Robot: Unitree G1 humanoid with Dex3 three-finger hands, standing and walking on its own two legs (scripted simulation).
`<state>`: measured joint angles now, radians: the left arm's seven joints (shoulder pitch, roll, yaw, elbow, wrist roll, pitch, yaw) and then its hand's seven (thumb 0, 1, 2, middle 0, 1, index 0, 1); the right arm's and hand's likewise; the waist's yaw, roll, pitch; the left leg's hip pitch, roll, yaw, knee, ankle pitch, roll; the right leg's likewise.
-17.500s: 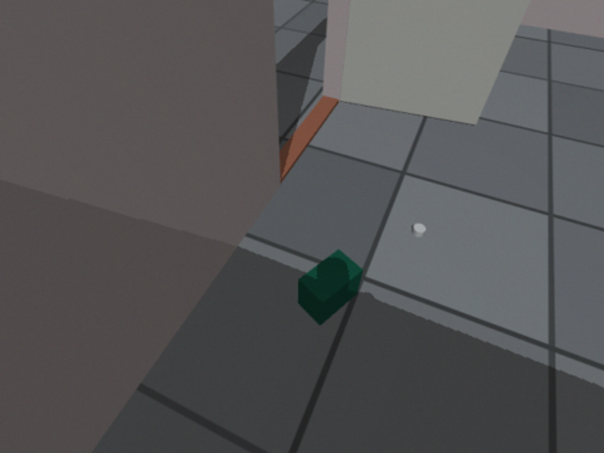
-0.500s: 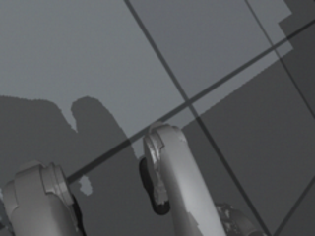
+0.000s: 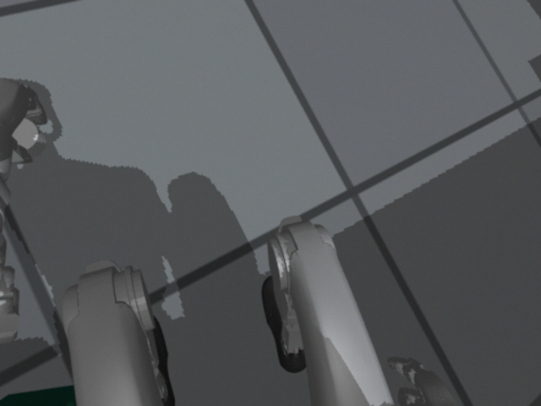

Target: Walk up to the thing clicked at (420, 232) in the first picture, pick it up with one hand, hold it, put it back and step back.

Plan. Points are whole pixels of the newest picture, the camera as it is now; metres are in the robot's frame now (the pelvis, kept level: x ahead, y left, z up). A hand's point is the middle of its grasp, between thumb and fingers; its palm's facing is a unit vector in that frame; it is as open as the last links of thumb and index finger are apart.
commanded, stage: lift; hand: left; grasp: from above
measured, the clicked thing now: (21, 138) +0.53 +0.27 -0.17
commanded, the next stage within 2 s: hold in 1.32 s
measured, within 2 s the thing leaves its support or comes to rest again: neither
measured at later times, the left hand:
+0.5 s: hand out of the picture +0.42 +0.27 +0.06, palm faces -0.41 -0.09 -0.91, open 7.3 cm
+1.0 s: hand out of the picture +0.36 +0.25 +0.24, palm faces -0.43 -0.11 -0.90, open 7.3 cm
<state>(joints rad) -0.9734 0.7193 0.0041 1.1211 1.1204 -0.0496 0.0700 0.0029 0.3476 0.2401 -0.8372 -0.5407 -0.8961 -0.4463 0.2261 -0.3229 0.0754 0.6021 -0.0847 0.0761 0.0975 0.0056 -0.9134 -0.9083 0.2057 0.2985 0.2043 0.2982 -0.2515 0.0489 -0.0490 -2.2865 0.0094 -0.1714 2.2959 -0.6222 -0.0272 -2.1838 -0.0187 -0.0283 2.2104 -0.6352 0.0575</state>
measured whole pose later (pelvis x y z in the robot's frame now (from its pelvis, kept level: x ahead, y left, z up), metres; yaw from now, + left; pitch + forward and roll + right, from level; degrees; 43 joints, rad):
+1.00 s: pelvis +0.03 -0.01 +0.30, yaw +6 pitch +16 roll -1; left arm -0.39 0.43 -0.16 0.79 0.98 0.01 0.08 0.02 0.41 0.14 -0.80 -0.56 -0.90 -0.43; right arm 0.22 -0.25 -0.03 0.71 0.04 0.01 -0.07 0.01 -0.91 -0.91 0.20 0.30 0.20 0.30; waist -0.07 0.06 -0.14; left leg -1.06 0.06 -0.03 1.24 -0.47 -0.03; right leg -1.03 -0.04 -0.01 1.22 -0.47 0.04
